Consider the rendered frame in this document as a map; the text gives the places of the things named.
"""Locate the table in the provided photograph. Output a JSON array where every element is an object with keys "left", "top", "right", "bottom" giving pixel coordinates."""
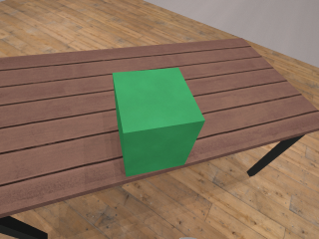
[{"left": 0, "top": 38, "right": 319, "bottom": 239}]

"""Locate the carton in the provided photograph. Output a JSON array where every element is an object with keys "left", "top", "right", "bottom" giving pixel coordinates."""
[{"left": 112, "top": 68, "right": 205, "bottom": 177}]

